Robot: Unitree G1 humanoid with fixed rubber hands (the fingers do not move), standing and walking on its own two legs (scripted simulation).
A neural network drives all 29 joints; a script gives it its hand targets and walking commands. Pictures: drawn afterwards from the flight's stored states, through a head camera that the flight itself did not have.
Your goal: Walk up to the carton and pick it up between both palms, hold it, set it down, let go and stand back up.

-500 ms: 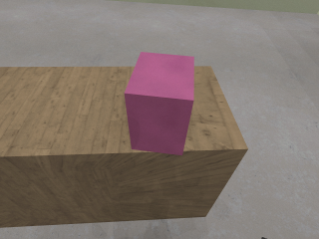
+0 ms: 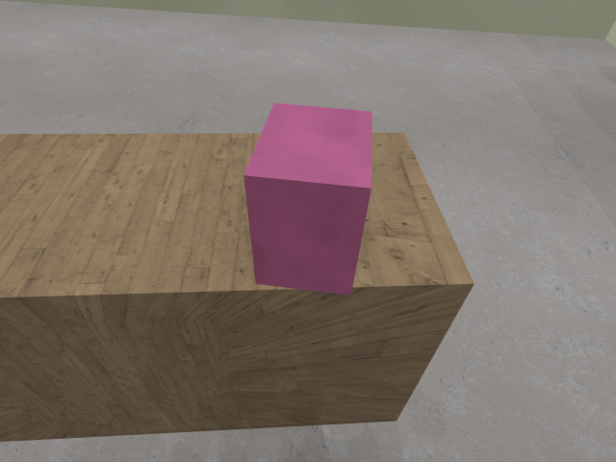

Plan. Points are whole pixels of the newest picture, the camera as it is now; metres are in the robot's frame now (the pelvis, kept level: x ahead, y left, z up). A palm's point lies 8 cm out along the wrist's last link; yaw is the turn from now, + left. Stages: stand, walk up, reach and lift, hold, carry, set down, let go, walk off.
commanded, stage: stand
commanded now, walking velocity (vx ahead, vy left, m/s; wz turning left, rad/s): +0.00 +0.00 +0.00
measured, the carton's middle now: (312, 199) +0.54 -0.05 +0.06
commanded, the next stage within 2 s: none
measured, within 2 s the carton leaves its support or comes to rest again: neither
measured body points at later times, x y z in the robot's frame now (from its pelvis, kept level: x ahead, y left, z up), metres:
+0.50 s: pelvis +0.00 +0.00 +0.00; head -0.01 +0.01 +0.45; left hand +0.11 +0.27 -0.13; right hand +0.06 -0.30 -0.12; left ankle +0.05 +0.13 -0.74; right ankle +0.02 -0.13 -0.74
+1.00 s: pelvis +0.00 +0.00 +0.00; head -0.01 +0.01 +0.45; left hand +0.10 +0.27 -0.13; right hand +0.06 -0.30 -0.12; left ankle +0.05 +0.13 -0.74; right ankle +0.02 -0.13 -0.74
